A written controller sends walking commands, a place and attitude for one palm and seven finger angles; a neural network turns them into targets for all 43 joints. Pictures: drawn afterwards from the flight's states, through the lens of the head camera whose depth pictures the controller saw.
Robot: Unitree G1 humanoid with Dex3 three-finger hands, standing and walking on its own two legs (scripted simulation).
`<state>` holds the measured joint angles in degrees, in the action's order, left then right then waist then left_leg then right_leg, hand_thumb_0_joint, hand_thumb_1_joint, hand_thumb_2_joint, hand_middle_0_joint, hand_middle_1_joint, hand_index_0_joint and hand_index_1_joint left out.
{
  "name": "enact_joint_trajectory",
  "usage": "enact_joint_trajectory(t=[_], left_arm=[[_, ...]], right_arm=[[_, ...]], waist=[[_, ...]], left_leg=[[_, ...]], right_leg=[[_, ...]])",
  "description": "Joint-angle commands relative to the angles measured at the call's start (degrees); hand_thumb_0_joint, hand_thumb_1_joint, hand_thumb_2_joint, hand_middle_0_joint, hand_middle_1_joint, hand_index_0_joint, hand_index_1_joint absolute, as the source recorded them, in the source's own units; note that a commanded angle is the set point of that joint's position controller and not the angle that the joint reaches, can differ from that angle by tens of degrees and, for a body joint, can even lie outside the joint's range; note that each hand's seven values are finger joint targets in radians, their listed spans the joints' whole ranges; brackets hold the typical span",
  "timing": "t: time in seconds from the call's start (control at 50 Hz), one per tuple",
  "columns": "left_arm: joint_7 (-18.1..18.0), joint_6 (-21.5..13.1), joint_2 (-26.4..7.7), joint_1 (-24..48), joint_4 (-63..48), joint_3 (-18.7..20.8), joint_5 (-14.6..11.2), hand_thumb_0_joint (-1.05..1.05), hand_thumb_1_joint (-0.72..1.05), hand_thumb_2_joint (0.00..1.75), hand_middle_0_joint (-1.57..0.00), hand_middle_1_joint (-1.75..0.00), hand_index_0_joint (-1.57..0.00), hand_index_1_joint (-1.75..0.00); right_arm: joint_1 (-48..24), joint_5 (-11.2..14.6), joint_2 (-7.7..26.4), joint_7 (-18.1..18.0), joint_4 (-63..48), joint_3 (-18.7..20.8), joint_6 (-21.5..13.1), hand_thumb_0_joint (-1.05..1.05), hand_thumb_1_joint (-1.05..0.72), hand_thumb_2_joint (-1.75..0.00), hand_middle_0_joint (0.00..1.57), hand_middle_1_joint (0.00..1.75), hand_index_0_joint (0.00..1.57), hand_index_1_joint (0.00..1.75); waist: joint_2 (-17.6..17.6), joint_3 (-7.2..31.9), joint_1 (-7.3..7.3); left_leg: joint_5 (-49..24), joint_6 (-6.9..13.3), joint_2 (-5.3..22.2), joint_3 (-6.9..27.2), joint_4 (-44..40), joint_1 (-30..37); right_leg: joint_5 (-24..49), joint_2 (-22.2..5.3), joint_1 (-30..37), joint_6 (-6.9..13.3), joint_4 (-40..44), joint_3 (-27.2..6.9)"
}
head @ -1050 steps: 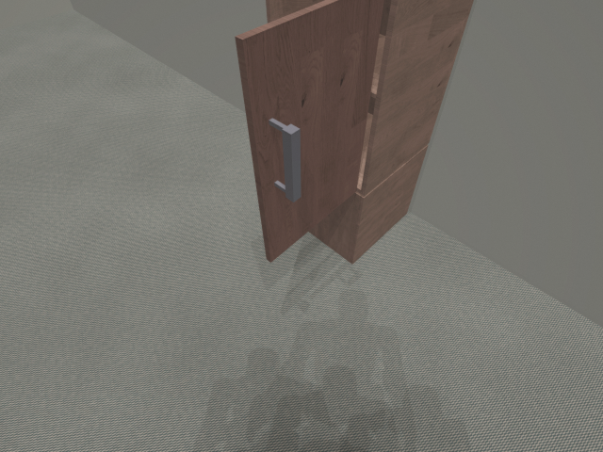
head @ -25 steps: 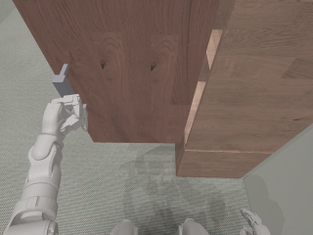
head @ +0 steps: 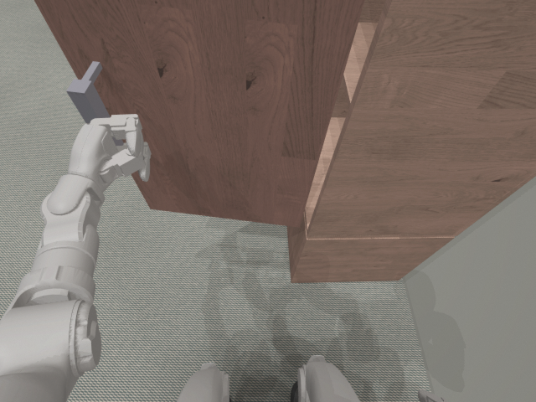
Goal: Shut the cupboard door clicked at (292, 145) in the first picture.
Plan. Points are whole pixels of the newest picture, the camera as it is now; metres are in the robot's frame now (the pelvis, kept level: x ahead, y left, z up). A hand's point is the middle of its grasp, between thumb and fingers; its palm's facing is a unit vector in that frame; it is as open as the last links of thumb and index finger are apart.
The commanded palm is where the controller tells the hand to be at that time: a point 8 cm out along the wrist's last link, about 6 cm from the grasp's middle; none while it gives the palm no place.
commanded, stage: push the door shut along its arc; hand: left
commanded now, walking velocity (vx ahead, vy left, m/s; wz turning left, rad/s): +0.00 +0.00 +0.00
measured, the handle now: (110, 122) +0.53 +0.24 +0.07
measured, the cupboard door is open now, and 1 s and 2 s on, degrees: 81 67 57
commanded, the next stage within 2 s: pull the fist back off the door in 1.14 s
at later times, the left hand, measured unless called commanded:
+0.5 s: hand (175, 124) +0.51 +0.13 +0.08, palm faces -0.30 -0.95 -0.03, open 3.0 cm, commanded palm +0.51 +0.19 +0.08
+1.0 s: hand (189, 106) +0.55 +0.11 +0.08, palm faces -0.39 -0.92 -0.02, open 3.3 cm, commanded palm +0.57 +0.14 +0.08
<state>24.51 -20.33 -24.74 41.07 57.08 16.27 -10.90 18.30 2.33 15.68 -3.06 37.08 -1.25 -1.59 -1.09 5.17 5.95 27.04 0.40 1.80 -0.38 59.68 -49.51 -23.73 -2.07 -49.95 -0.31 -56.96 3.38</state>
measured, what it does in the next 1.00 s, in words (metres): stands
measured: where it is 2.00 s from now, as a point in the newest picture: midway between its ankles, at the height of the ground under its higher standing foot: outside the picture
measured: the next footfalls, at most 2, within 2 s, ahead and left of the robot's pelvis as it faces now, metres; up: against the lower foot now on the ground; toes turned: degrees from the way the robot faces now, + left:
none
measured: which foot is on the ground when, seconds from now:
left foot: down 0.00-1.00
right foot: down 0.00-1.00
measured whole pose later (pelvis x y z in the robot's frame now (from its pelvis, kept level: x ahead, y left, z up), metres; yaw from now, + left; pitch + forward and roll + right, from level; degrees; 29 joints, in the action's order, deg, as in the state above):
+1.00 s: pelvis -0.01 +0.00 -0.03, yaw -2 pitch +26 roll -4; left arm 29.6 -12.5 -35.1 71.3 73.4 13.9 -5.0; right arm 19.8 -0.1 16.3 -3.0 38.3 -2.6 -3.4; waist -2.1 4.6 13.4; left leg 29.2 0.5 3.3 1.2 69.1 -65.6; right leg -24.4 -0.7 -64.8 -0.1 -63.8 4.4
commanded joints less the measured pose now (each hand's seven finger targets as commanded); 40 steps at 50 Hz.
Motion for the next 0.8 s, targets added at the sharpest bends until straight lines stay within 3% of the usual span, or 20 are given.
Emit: enact_joint_trajectory(t=[0.0, 0.02, 0.06, 0.14, 0.2, 0.24, 0.28, 0.36, 0.4, 0.42, 0.44, 0.5, 0.52, 0.56, 0.58, 0.66, 0.68, 0.78], left_arm=[[1.14, -3.55, -11.80, 29.24, -10.28, 1.07, -0.75, 0.00, 0.90, 0.90, -1.30, -1.50, -1.30, -1.50], [1.05, -3.65, -13.92, 30.64, -9.94, 2.71, -0.59, 0.00, 0.90, 0.90, -1.30, -1.50, -1.30, -1.50], [1.20, -3.41, -13.14, 30.88, -8.66, 2.12, -0.29, 0.00, 0.90, 0.90, -1.30, -1.50, -1.30, -1.50], [1.97, -3.71, -12.98, 33.91, -9.25, 0.94, 0.75, 0.00, 0.90, 0.90, -1.30, -1.50, -1.30, -1.50], [2.40, -2.36, -12.92, 33.75, -5.88, 1.38, 0.39, 0.00, 0.90, 0.90, -1.30, -1.50, -1.30, -1.50], [1.96, -1.16, -15.22, 34.51, -3.09, 3.35, 0.69, 0.00, 0.90, 0.90, -1.30, -1.50, -1.30, -1.50], [1.57, -1.04, -18.78, 35.05, -3.17, 5.91, 1.41, 0.00, 0.90, 0.90, -1.30, -1.50, -1.30, -1.50], [1.54, -1.23, -21.34, 36.37, -3.56, 6.69, 3.04, 0.00, 0.90, 0.90, -1.30, -1.50, -1.30, -1.50], [2.32, -1.31, -20.39, 37.57, -2.96, 5.49, 3.01, 0.00, 0.90, 0.90, -1.30, -1.50, -1.30, -1.50], [2.67, -1.28, -22.61, 38.57, -3.14, 7.26, 3.00, 0.00, 0.90, 0.90, -1.30, -1.50, -1.30, -1.50], [3.35, -1.41, -22.74, 38.99, -3.71, 6.72, 3.22, 0.00, 0.90, 0.90, -1.30, -1.50, -1.30, -1.50], [5.03, -0.49, -19.92, 42.44, -2.89, 4.01, 2.66, 0.00, 0.90, 0.90, -1.30, -1.50, -1.30, -1.50], [5.30, -0.24, -21.51, 43.57, -3.25, 5.13, 2.49, 0.00, 0.90, 0.90, -1.30, -1.50, -1.30, -1.50], [5.88, 0.34, -21.10, 45.69, -3.10, 3.98, 2.67, 0.00, 0.90, 0.90, -1.30, -1.50, -1.30, -1.50], [6.45, 0.53, -18.98, 46.70, -2.88, 2.75, 1.94, 0.00, 0.90, 0.90, -1.30, -1.50, -1.30, -1.50], [6.80, 1.67, -20.77, 49.89, -0.31, 2.71, 2.59, 0.00, 0.90, 0.90, -1.30, -1.50, -1.30, -1.50], [7.09, 1.39, -18.56, 52.35, -0.95, 0.75, 2.15, 0.00, 0.90, 0.90, -1.30, -1.50, -1.30, -1.50], [6.66, 2.23, -15.92, 57.56, 1.08, -1.79, 2.63, 0.00, 0.90, 0.90, -1.30, -1.50, -1.30, -1.50]], right_arm=[[5.60, -0.21, 9.55, -0.47, -4.95, 3.35, -1.76, 0.00, -0.90, -0.90, 0.20, 0.30, 0.20, 0.30], [5.95, -0.32, 9.81, -0.53, -4.64, 3.41, -1.64, 0.00, -0.90, -0.90, 0.20, 0.30, 0.20, 0.30], [6.48, -0.35, 9.62, -0.34, -4.79, 3.49, -1.57, 0.00, -0.90, -0.90, 0.20, 0.30, 0.20, 0.30], [7.58, -0.62, 9.79, 0.03, -4.38, 3.76, -1.41, 0.00, -0.90, -0.90, 0.20, 0.30, 0.20, 0.30], [8.38, -0.66, 9.96, 0.22, -4.36, 3.48, -1.01, 0.00, -0.90, -0.90, 0.20, 0.30, 0.20, 0.30], [8.89, -0.58, 10.12, 0.19, -4.38, 3.42, -0.61, 0.00, -0.90, -0.90, 0.20, 0.30, 0.20, 0.30], [9.70, -0.78, 10.29, 0.27, -4.93, 3.30, -0.37, 0.00, -0.90, -0.90, 0.20, 0.30, 0.20, 0.30], [10.30, -1.15, 10.04, 0.62, -5.76, 3.18, 0.08, 0.00, -0.90, -0.90, 0.20, 0.30, 0.20, 0.30], [10.39, -1.20, 10.00, 0.68, -5.78, 3.11, 0.23, 0.00, -0.90, -0.90, 0.20, 0.30, 0.20, 0.30], [11.00, -1.26, 10.33, 0.55, -5.66, 3.38, 0.27, 0.00, -0.90, -0.90, 0.20, 0.30, 0.20, 0.30], [11.01, -1.20, 10.28, 0.52, -5.83, 3.43, 0.30, 0.00, -0.90, -0.90, 0.20, 0.30, 0.20, 0.30], [11.32, -1.13, 10.24, 0.24, -5.00, 3.39, 0.33, 0.00, -0.90, -0.90, 0.20, 0.30, 0.20, 0.30], [11.84, -1.22, 10.56, 0.13, -4.72, 3.50, 0.25, 0.00, -0.90, -0.90, 0.20, 0.30, 0.20, 0.30], [12.12, -1.18, 10.62, -0.07, -4.27, 3.44, 0.14, 0.00, -0.90, -0.90, 0.20, 0.30, 0.20, 0.30], [12.09, -1.12, 10.44, -0.14, -4.24, 3.40, -0.12, 0.00, -0.90, -0.90, 0.20, 0.30, 0.20, 0.30], [12.57, -1.32, 10.92, -0.60, -3.09, 3.14, -0.51, 0.00, -0.90, -0.90, 0.20, 0.30, 0.20, 0.30], [12.31, -1.28, 10.68, -0.76, -2.96, 2.97, -0.85, 0.00, -0.90, -0.90, 0.20, 0.30, 0.20, 0.30], [12.81, -1.69, 11.13, -0.86, -1.58, 2.84, -2.04, 0.00, -0.90, -0.90, 0.20, 0.30, 0.20, 0.30]], waist=[[-4.23, 23.97, 3.04], [-4.33, 24.73, 2.95], [-3.19, 25.23, 3.40], [-6.78, 27.52, 3.88], [-4.46, 26.72, 4.38], [-3.02, 24.72, 4.66], [-3.59, 26.42, 3.79], [-3.26, 27.98, 4.20], [-4.05, 28.40, 4.83], [-2.95, 29.27, 5.16], [-4.01, 29.96, 5.07], [-5.82, 30.56, 6.58], [-5.28, 30.42, 6.69], [-5.74, 30.23, 7.51], [-6.69, 30.86, 7.68], [-5.10, 28.66, 9.13], [-7.79, 29.05, 9.55], [-10.43, 28.98, 11.27]], left_leg=[[-14.39, 0.99, -1.22, 3.26, -7.80, 15.43], [-14.88, 0.87, -1.03, 3.50, -7.58, 15.34], [-15.35, 1.08, -1.08, 3.20, -7.05, 14.86], [-18.23, 0.81, -0.72, 3.95, -6.23, 18.43], [-19.20, 1.00, -0.71, 3.90, -5.82, 16.92], [-17.24, 1.28, -0.82, 3.39, -5.67, 13.29], [-18.70, 1.44, -1.05, 3.16, -5.17, 12.32], [-18.86, 1.68, -1.01, 2.38, -3.93, 9.83], [-19.17, 1.73, -1.09, 2.21, -3.31, 9.82], [-19.36, 1.88, -0.87, 2.21, -2.94, 9.60], [-19.47, 1.84, -1.01, 2.14, -2.80, 9.68], [-20.18, 1.87, -0.91, 2.38, -2.00, 11.76], [-19.85, 1.94, -0.75, 2.55, -1.86, 11.59], [-19.45, 2.05, -0.73, 2.75, -1.68, 11.42], [-20.49, 2.12, -0.95, 2.84, -1.19, 12.69], [-17.44, 2.29, -0.66, 3.00, -0.59, 9.74], [-18.13, 2.24, -0.83, 3.13, -0.08, 11.01], [-18.20, 1.98, -0.37, 4.51, 0.83, 14.31]], right_leg=[[10.32, 2.43, 7.54, 1.98, 6.85, -1.66], [10.62, 2.38, 7.50, 2.03, 6.50, -1.70], [11.19, 2.43, 7.45, 1.79, 6.44, -1.81], [11.78, 2.64, 4.53, 2.09, 5.53, -1.43], [12.92, 2.96, 4.99, 1.98, 5.43, -1.19], [12.45, 2.88, 5.52, 1.81, 5.54, -1.42], [14.05, 2.95, 7.24, 1.97, 4.67, -1.73], [15.91, 3.02, 9.07, 1.58, 4.17, -2.61], [16.68, 3.33, 8.90, 1.52, 4.02, -2.65], [17.20, 3.37, 9.43, 1.43, 3.91, -2.75], [17.36, 3.35, 9.63, 1.47, 3.90, -2.96], [17.48, 3.57, 7.04, 1.44, 3.77, -2.57], [17.10, 3.60, 6.92, 1.42, 3.99, -2.63], [16.37, 3.60, 5.80, 1.49, 3.95, -2.52], [16.75, 3.77, 4.69, 1.72, 3.58, -2.26], [13.90, 3.84, 3.21, 1.58, 4.08, -2.33], [13.74, 3.96, 1.24, 1.86, 3.46, -2.00], [10.52, 4.30, -5.48, 2.31, 2.66, -0.58]])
